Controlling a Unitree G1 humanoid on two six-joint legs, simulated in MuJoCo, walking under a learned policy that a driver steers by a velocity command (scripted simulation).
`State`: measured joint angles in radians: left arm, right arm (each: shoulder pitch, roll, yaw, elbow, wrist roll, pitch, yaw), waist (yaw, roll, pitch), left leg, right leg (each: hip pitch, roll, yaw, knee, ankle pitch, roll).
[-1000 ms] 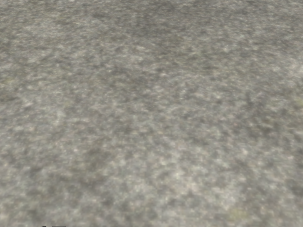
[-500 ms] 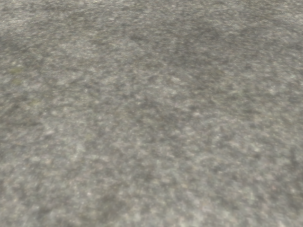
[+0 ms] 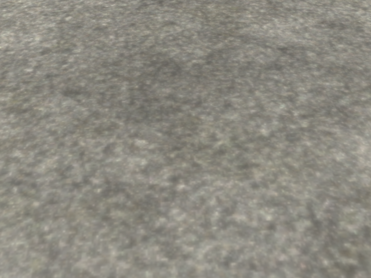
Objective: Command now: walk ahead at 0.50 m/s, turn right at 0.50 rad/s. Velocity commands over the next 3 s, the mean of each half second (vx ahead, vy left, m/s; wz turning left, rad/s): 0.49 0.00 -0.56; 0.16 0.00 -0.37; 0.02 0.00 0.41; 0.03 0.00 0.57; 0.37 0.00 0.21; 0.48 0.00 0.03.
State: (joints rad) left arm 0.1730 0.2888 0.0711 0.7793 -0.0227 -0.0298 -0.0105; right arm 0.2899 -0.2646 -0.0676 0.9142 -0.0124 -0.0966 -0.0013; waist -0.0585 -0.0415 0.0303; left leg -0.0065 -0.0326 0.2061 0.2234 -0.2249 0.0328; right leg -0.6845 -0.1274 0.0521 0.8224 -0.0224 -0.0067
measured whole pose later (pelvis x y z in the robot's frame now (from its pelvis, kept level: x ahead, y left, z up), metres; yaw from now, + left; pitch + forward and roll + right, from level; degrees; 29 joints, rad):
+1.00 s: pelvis +0.43 -0.08 -0.01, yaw -28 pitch +0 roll +1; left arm 0.18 0.27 0.05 0.66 0.02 0.04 0.03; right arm 0.16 -0.25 -0.03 0.82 0.00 -0.01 0.02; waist -0.03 -0.01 0.06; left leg -0.35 -0.02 0.02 0.48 -0.14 0.02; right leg -0.29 -0.03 0.06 0.54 -0.25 0.02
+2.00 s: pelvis +0.45 -0.10 +0.00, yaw +7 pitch +2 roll +0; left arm 0.19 0.25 0.06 0.67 0.01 -0.01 0.04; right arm 0.21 -0.34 -0.09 0.67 0.02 0.07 0.00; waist 0.01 0.03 0.03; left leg -0.48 0.02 -0.03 0.96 -0.40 -0.09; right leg -0.21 -0.04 -0.06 0.42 -0.24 -0.01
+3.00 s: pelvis +0.90 +0.01 +0.00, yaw +11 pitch +1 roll -3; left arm 0.34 0.29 0.05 0.83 -0.02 -0.08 -0.02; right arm 0.11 -0.28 -0.03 0.70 0.01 -0.07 0.02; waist 0.08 0.04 0.03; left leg -0.65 0.12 -0.04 0.63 0.06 -0.02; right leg -0.01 0.07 -0.05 0.23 -0.24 -0.04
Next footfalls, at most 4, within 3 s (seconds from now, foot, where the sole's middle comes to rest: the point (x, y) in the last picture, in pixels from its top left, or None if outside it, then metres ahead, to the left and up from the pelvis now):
0.18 right None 0.27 -0.14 -0.78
0.66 left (189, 263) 0.54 -0.01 -0.78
1.00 right None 0.42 -0.23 -0.78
1.72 right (250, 272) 0.50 -0.23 -0.78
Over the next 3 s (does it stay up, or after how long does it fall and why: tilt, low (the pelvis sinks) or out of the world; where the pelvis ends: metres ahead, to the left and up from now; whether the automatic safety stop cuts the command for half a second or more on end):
stays up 0.90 0.01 0.00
